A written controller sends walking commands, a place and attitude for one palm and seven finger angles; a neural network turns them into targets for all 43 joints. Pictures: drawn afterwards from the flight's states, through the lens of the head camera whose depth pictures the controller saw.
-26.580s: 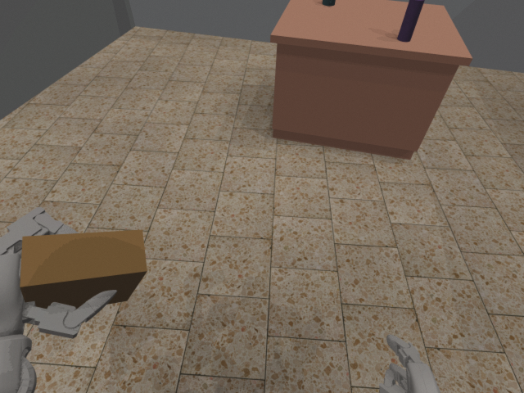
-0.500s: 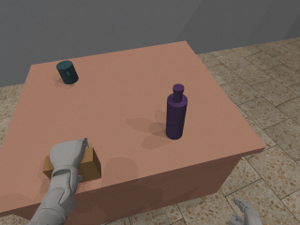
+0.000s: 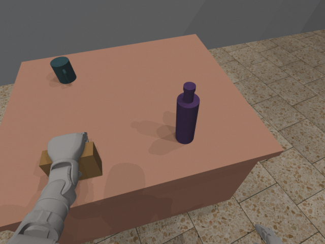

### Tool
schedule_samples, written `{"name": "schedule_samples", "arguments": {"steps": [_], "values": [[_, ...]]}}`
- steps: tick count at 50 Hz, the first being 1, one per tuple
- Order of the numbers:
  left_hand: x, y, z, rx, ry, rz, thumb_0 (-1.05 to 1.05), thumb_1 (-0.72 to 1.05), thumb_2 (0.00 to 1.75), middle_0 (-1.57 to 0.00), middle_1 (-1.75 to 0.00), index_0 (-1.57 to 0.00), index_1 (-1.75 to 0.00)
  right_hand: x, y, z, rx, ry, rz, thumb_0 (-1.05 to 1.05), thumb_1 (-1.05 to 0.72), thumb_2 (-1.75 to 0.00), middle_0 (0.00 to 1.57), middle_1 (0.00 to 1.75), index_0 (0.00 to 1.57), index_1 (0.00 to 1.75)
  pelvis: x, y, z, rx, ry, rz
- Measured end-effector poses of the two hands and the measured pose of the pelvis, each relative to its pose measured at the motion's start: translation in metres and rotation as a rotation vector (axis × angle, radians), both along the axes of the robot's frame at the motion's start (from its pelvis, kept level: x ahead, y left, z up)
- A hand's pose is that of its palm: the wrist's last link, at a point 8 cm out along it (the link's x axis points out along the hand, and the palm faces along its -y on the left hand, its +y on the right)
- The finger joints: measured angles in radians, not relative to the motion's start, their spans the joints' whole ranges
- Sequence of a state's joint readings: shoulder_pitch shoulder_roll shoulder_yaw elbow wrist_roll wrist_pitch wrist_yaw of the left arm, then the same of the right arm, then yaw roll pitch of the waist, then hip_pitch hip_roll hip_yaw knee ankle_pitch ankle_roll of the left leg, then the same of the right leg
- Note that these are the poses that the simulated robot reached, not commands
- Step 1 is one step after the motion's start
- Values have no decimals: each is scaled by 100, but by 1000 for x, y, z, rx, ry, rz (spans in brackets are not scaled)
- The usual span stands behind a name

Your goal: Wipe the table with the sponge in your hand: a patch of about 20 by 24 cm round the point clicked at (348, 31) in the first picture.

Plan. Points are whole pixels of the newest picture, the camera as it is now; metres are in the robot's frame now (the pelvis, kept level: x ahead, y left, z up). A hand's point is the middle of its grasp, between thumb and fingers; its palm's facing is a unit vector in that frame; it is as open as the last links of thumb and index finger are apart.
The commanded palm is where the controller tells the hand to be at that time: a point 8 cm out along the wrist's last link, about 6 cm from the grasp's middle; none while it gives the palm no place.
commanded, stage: wipe forward along the first lane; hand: left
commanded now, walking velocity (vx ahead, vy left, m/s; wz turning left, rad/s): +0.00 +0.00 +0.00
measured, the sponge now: (76, 167) +0.32 +0.29 -0.05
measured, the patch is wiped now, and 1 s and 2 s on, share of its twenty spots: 0.30 0.35 0.35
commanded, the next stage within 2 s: slide across to the middle lane in 1.26 s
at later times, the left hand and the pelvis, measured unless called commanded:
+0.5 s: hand (73, 142) +0.38 +0.31 -0.02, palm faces -0.12 +0.04 -0.99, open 9.1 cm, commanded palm +0.37 +0.29 +0.01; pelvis -0.01 +0.01 -0.01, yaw -1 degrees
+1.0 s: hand (73, 126) +0.44 +0.33 -0.02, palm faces -0.15 +0.05 -0.99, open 9.1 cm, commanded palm +0.44 +0.31 +0.01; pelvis +0.00 +0.02 -0.02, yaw -1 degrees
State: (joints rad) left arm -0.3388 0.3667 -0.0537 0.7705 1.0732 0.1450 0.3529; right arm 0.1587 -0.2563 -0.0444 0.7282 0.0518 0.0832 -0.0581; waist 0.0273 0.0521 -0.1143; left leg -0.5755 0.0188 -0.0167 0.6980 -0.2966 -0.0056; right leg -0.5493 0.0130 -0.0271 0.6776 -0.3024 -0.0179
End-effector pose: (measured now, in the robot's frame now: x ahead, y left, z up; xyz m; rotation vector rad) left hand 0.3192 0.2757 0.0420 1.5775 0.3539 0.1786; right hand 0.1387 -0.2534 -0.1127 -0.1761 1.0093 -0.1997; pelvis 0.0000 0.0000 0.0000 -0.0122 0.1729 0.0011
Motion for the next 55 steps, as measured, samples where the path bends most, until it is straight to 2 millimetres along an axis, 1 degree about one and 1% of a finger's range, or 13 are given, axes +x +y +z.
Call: {"name": "schedule_samples", "arguments": {"steps": [11, 20, 34, 40, 47, 55], "values": [[22, 8, -2, 16, 2, -10, 2, -47, 114, -84, -139, -84, -145, -35, -4, -12, -14, 86, -36, 1, -91, -90, 20, 30, 20, 30, -5, 6, -6, -6, 41, -3], [41, 16, -1, 30, 4, -9, 2, -48, 116, -84, -138, -84, -146, -55, -1, -19, -16, 129, -48, 1, -91, -89, 20, 30, 20, 30, -11, 9, -12, -13, 76, -3], [70, 28, -1, 37, 8, -1, 2, -49, 117, -84, -138, -85, -147, -77, 3, -24, -31, 187, -63, 1, -91, -89, 20, 30, 20, 30, -13, 16, -19, -24, 124, -6], [86, 35, -1, 36, 19, 11, 2, -49, 117, -84, -138, -85, -147, -84, 3, -23, -45, 212, -72, 1, -91, -89, 20, 30, 20, 30, -12, 19, -21, -29, 143, -7], [108, 39, -2, 46, 33, 6, 2, -49, 117, -84, -138, -84, -148, -94, 3, -23, -60, 251, -85, 1, -91, -89, 20, 30, 20, 30, -8, 23, -24, -37, 174, -9], [124, 47, -2, 37, 42, 14, 2, -49, 117, -84, -138, -84, -148, -103, 7, -23, -59, 296, -105, 1, -91, -89, 20, 30, 20, 30, -1, 27, -25, -43, 194, -17]]}}
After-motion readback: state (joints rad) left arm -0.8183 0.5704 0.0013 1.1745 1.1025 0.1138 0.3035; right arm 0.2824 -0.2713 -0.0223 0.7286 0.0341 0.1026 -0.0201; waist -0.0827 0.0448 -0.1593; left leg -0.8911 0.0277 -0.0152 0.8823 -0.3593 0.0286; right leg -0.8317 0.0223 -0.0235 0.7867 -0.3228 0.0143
